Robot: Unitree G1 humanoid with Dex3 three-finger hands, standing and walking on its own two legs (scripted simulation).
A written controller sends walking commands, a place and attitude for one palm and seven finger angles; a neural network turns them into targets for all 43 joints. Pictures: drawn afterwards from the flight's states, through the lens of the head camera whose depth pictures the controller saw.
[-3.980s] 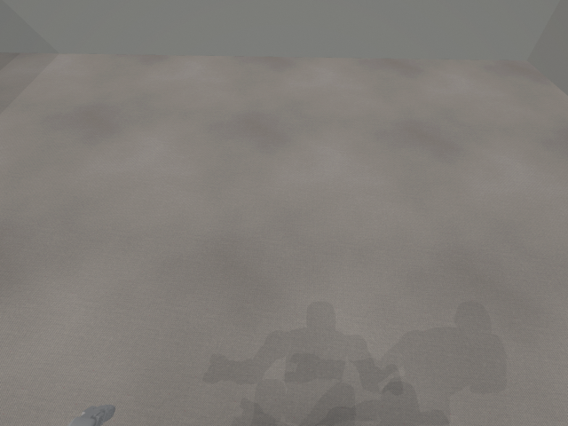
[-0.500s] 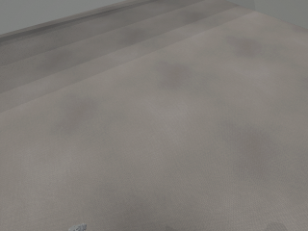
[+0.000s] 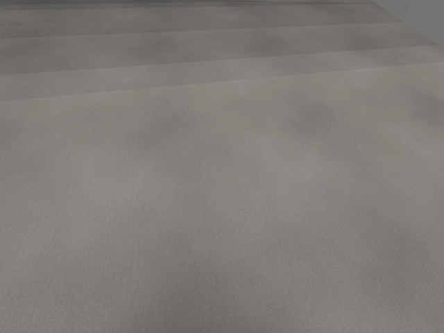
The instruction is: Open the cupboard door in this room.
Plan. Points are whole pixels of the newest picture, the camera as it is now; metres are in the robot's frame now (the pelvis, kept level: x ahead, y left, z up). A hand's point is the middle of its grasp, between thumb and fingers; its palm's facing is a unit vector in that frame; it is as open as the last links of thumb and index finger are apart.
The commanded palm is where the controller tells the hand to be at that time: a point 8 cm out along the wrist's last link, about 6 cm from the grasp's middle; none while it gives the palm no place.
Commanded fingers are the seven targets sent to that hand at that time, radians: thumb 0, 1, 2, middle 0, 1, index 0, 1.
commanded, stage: turn or walk to find it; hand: left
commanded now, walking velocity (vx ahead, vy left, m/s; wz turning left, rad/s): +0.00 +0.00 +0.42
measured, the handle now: out of the picture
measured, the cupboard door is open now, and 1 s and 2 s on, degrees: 0 0 0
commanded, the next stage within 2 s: none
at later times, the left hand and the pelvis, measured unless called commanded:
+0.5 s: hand out of the picture +0.05 +0.21 -0.14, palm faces +0.18 -0.95 -0.25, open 7.3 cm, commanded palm none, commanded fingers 0.00 0.90 0.90 -0.20 -0.30 -0.20 -0.30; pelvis -0.03 +0.00 +0.01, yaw +10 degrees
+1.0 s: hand out of the picture -0.13 +0.20 -0.17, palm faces +0.46 -0.86 -0.23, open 7.3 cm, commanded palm none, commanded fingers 0.00 0.90 0.90 -0.20 -0.30 -0.20 -0.30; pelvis -0.07 +0.00 +0.00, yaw +25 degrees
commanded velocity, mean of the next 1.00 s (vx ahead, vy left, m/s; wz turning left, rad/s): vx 0.00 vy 0.00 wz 0.42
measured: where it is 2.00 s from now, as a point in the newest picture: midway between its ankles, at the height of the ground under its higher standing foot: outside the picture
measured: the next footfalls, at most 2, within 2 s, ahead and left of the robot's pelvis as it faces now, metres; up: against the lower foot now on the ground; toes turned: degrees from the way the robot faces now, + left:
right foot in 0.54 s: +0.01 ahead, -0.12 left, +0.00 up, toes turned +10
left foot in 1.00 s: -0.09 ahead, +0.12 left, +0.00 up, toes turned +29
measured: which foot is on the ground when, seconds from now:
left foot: down 0.00-0.56, up 0.58-0.98, down 1.00-1.00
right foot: up 0.00-0.52, down 0.54-1.00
